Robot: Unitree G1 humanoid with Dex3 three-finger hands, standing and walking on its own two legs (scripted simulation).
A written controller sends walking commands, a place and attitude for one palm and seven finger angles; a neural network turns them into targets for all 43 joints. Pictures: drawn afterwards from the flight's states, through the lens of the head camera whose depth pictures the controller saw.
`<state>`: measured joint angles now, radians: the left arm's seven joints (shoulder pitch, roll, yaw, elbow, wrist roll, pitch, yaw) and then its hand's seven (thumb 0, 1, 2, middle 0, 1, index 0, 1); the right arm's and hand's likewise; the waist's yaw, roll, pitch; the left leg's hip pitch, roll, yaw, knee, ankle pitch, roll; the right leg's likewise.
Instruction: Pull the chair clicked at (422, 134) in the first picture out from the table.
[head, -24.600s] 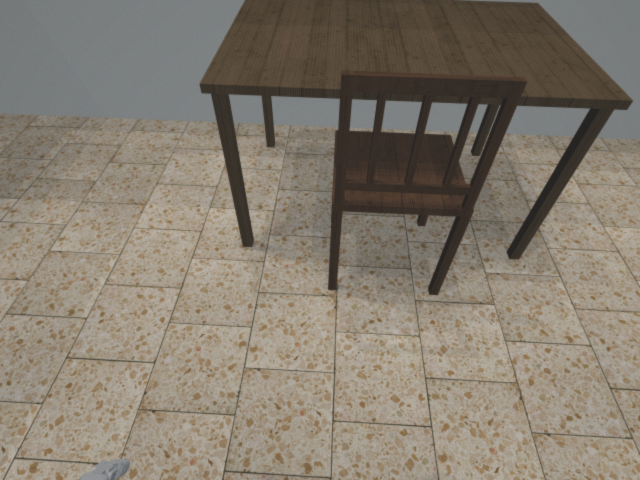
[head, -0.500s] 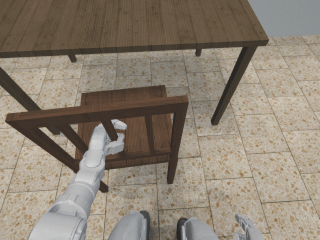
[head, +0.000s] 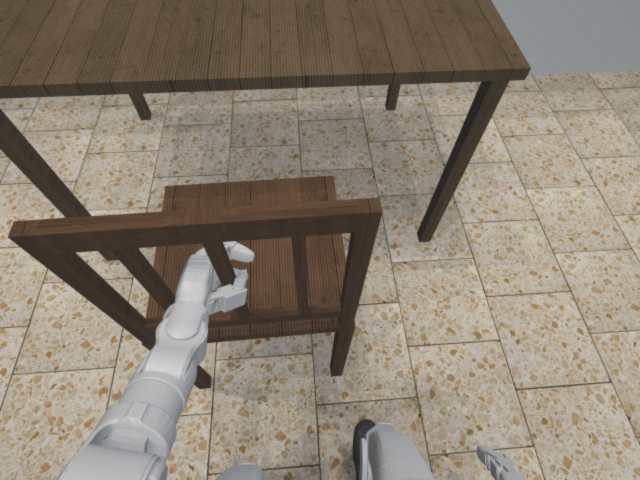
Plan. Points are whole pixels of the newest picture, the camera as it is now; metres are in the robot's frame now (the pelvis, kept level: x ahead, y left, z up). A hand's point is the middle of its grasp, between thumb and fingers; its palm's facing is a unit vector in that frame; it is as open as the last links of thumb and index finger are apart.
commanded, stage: step backward, pulling the chair out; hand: left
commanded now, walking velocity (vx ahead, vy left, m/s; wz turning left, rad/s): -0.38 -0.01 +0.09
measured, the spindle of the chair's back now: (230, 283) +0.38 +0.14 -0.08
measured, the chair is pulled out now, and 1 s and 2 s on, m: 0.26 0.38 0.64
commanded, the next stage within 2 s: stop walking, hand still on the chair in 1.54 s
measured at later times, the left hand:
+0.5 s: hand (231, 320) +0.31 +0.12 -0.05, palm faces -0.01 -0.98 -0.19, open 5.2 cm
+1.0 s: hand (227, 381) +0.23 +0.12 -0.04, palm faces +0.00 -0.98 -0.21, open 5.3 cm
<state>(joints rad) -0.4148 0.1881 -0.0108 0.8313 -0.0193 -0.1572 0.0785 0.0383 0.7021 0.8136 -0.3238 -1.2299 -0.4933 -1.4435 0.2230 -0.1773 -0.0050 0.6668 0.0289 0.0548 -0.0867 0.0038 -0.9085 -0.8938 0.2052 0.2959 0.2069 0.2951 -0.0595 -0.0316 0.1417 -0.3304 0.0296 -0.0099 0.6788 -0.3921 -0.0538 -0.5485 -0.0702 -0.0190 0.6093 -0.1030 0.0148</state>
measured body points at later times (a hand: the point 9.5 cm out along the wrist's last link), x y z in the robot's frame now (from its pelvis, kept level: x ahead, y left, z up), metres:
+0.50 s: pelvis -0.05 -0.01 +0.02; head +0.06 -0.01 +0.45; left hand +0.31 +0.18 -0.03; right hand +0.05 -0.26 -0.12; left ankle -0.06 +0.12 -0.70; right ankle -0.03 -0.13 -0.72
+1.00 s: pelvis -0.13 -0.02 +0.02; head -0.02 -0.02 +0.46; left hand +0.23 +0.17 -0.03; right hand -0.01 -0.27 -0.12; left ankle -0.13 +0.12 -0.69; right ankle -0.08 -0.13 -0.72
